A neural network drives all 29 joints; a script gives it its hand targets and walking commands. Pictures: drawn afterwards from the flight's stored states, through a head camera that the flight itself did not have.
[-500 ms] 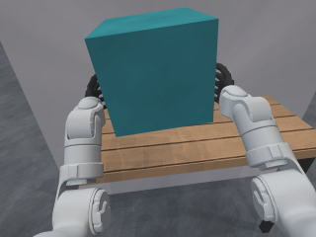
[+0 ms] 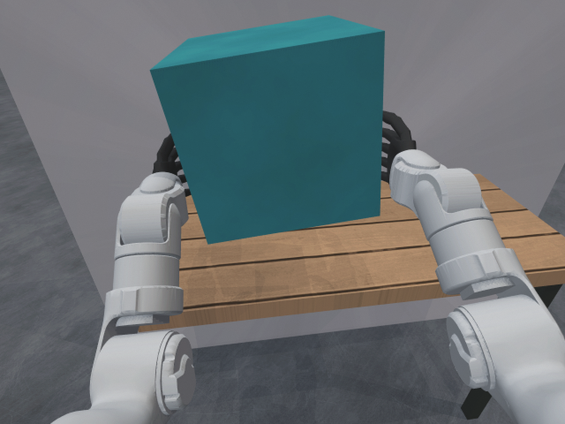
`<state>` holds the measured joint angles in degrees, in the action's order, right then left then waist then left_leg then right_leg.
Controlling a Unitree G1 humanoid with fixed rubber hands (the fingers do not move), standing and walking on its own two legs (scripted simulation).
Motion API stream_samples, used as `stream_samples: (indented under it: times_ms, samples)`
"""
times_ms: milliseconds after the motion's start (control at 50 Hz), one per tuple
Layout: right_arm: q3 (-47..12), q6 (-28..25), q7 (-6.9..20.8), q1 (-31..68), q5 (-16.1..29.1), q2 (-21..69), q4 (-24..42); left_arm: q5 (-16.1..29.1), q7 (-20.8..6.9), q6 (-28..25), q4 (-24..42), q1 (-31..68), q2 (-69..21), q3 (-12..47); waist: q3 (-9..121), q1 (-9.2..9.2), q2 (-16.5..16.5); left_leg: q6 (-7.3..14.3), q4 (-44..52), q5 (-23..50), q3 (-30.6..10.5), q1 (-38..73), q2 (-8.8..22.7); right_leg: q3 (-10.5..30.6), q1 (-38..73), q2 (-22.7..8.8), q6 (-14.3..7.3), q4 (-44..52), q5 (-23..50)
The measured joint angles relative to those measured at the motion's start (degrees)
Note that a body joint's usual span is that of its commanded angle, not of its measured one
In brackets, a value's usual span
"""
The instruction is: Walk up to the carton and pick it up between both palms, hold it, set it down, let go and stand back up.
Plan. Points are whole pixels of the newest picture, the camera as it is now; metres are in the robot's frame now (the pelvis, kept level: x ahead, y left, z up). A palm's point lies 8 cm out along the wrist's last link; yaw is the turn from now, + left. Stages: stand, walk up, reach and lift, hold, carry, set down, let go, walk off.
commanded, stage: hold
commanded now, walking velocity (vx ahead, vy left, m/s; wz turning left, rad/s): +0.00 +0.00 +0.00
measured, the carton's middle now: (274, 118) +0.43 +0.02 +0.32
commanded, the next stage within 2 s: none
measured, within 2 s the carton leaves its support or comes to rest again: neither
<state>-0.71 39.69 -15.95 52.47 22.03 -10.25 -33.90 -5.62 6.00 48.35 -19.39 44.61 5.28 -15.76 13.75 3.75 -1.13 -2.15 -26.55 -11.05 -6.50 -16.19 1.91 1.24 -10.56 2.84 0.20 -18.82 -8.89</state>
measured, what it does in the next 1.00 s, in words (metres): stands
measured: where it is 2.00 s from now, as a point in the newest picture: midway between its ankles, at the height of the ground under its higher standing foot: outside the picture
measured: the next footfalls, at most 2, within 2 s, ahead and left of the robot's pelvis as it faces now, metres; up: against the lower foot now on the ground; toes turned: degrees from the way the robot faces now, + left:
none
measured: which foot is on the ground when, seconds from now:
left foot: down 0.00-1.00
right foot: down 0.00-1.00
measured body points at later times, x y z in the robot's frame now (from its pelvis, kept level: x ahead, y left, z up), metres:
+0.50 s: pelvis +0.01 +0.01 +0.00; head -0.08 +0.02 +0.44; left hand +0.39 +0.16 +0.25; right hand +0.38 -0.16 +0.25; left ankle +0.03 +0.14 -0.74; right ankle +0.01 -0.13 -0.74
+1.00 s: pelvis +0.00 +0.00 +0.00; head -0.09 +0.02 +0.44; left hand +0.39 +0.16 +0.25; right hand +0.38 -0.16 +0.26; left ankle +0.03 +0.14 -0.74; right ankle +0.01 -0.13 -0.74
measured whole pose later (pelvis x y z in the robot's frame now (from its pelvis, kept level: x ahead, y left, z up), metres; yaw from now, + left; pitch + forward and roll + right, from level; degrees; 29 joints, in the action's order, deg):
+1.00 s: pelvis +0.00 +0.00 +0.00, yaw +0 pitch +0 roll -2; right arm -1.7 39.0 -16.0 52.4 23.4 -10.8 -36.9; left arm -5.3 6.7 48.2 -23.6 46.9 5.1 -16.9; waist 13.2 4.5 -1.8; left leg -1.8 -25.9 -11.1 -6.5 -15.1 1.5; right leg 2.1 -9.3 2.6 0.6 -17.7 -8.5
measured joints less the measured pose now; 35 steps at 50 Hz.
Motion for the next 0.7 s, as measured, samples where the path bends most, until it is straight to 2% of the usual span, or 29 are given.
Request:
stream_samples:
  times_ms: [100, 200, 340, 700]
  samples:
    - [-0.3, 0.1, -0.1, -0.5, 0.5, -0.4, 0.8, 0.1, 0.1, 0.1, 0.4, -0.1, -0.1, 0.2, -0.1, 0.00, -0.1, 0.1, -0.1, -0.2, 0.0, 0.1, 0.0, 0.1, 0.3, 0.0, 0.1, 0.3, 0.0]
    - [1.8, -0.7, 0.6, 1.1, -0.7, 1.1, -4.8, -0.6, 0.1, 0.5, -3.9, 2.0, -0.2, -1.8, -0.7, 1.29, 0.2, 0.2, 1.2, 0.5, -0.3, 1.2, -0.6, -0.2, 1.0, -0.6, 0.2, 0.5, -0.1]
    - [-1.6, -1.1, -0.6, -1.5, 1.9, -0.8, -0.5, 0.6, 0.6, -0.3, -2.5, 1.5, 0.0, -0.3, -1.1, 1.25, -0.9, 0.4, 0.3, -0.2, 0.1, 0.6, -0.4, 0.4, 1.0, -0.3, 0.5, 1.1, 0.3]
    - [-1.8, -0.5, -0.4, -2.0, 1.9, -0.8, -0.4, 0.2, 0.8, 0.7, -1.1, 0.4, -0.7, -0.8, -0.9, 0.68, -0.5, 0.3, 0.4, -0.6, 0.4, 1.8, -0.2, 1.0, 1.9, 0.0, 0.3, 1.0, 0.0]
